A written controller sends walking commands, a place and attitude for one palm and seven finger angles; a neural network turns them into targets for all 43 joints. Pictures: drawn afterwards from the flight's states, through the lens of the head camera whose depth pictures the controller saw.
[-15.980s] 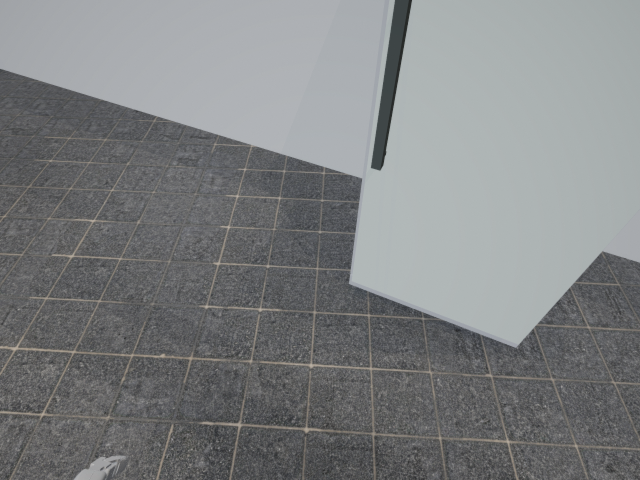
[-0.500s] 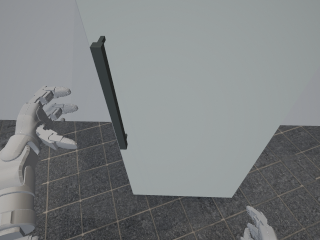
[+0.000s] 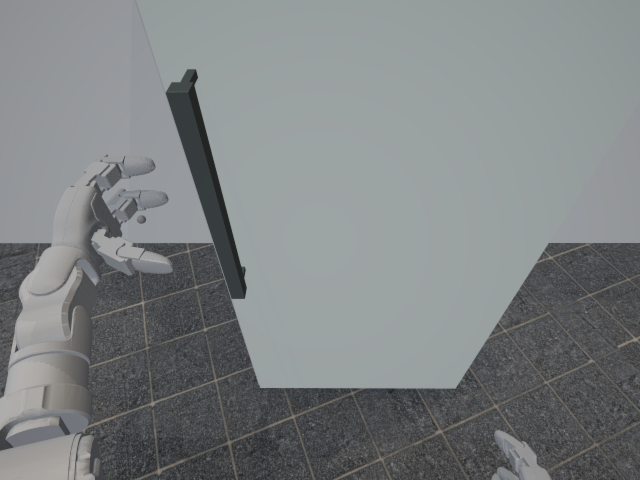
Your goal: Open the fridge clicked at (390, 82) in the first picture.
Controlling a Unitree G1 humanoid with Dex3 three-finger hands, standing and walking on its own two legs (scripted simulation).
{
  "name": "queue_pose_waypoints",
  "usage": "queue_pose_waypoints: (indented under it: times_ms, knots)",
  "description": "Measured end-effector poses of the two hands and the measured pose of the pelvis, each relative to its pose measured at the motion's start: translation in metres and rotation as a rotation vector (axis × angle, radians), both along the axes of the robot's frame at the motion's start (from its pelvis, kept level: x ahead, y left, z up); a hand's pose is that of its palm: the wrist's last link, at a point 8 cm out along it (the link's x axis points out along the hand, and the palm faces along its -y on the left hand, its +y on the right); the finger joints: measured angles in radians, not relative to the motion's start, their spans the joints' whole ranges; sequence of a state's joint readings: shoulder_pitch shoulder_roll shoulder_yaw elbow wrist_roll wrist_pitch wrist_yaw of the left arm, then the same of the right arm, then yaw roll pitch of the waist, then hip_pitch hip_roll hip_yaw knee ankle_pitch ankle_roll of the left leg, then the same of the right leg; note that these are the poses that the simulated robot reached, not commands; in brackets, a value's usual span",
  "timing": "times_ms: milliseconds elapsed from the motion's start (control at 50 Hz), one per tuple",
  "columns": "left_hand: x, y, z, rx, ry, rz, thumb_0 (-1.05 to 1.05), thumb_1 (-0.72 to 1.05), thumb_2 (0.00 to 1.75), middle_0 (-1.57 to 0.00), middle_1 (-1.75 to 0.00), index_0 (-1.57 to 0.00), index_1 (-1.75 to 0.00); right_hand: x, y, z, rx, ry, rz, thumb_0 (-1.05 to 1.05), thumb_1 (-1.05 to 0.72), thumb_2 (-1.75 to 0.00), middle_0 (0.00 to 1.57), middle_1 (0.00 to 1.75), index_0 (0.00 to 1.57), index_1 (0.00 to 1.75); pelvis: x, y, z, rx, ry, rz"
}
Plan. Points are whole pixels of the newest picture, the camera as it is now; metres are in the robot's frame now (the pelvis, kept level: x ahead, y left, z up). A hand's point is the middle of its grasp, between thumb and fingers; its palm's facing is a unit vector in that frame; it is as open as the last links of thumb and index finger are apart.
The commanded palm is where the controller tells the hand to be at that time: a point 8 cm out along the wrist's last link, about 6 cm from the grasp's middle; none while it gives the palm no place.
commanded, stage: move the hooked fingers beside the handle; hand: left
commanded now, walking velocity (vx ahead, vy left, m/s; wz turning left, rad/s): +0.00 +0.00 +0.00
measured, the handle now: (219, 206) +0.47 +0.17 +0.09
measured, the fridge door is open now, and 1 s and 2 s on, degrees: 0 0 0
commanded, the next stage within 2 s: feel for the door with the fingertips in 1.08 s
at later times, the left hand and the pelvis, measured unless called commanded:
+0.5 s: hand (150, 206) +0.40 +0.24 +0.15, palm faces +0.06 -1.00 +0.00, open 13.9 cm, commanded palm +0.37 +0.28 +0.15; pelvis +0.00 +0.00 +0.00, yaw -1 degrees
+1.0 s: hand (145, 212) +0.39 +0.24 +0.15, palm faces +0.06 -1.00 +0.00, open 14.0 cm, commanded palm +0.37 +0.28 +0.15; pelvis +0.00 +0.00 +0.00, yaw +0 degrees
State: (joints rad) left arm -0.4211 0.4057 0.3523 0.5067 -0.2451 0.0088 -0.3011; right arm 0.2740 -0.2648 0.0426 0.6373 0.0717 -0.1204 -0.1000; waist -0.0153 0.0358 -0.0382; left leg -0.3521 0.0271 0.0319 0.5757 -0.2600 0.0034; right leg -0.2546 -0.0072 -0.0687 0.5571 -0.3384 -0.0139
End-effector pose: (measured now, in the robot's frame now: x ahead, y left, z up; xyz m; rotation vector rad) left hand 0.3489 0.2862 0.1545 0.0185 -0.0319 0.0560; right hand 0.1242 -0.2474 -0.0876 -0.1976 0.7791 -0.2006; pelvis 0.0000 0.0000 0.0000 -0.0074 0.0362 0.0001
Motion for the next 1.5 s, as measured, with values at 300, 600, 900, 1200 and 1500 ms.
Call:
queue_pose_waypoints:
  times_ms: [300, 600, 900, 1200, 1500]
  knots:
    - [0.029, -0.007, -0.002, -0.01, 0.009, -0.004, -0.01, -0.5, 0.3, -0.3, -1.2, -0.3, -1.2, -0.027, -0.013, -0.01, -0.018, 0.106, -0.033, 0.01, -0.9, -0.89, 0.2, 0.3, 0.2, 0.3, -0.001, -0.003, -0.002, -0.002, 0.026, -0.001]
    - [0.025, 0.006, -0.006, -0.003, 0.002, 0.005, -0.01, -0.5, 0.3, -0.3, -1.2, -0.3, -1.2, -0.036, -0.017, -0.011, -0.015, 0.137, -0.067, 0.01, -0.9, -0.89, 0.2, 0.3, 0.2, 0.3, 0.005, -0.002, -0.002, -0.002, 0.036, -0.015]
    - [0.017, 0.001, -0.002, -0.015, -0.012, 0.0, -0.01, -0.5, 0.3, -0.3, -1.2, -0.3, -1.2, -0.003, -0.001, -0.002, 0.004, 0.04, -0.018, 0.01, -0.9, -0.89, 0.2, 0.3, 0.2, 0.3, 0.003, 0.002, -0.002, -0.004, 0.024, -0.01]
    - [0.023, 0.0, -0.002, -0.018, -0.012, -0.004, -0.01, -0.5, 0.3, -0.3, -1.2, -0.3, -1.2, -0.015, 0.0, -0.005, -0.007, 0.081, -0.013, 0.01, -0.9, -0.89, 0.2, 0.3, 0.2, 0.3, -0.001, 0.004, -0.002, -0.007, 0.026, -0.004]
    - [0.022, -0.026, -0.007, -0.034, -0.004, -0.025, -0.01, -0.5, 0.3, -0.3, -1.2, -0.3, -1.2, -0.021, -0.001, -0.008, 0.0, 0.097, -0.023, 0.01, -0.9, -0.89, 0.2, 0.3, 0.2, 0.3, -0.002, 0.005, -0.002, -0.007, 0.019, -0.004]
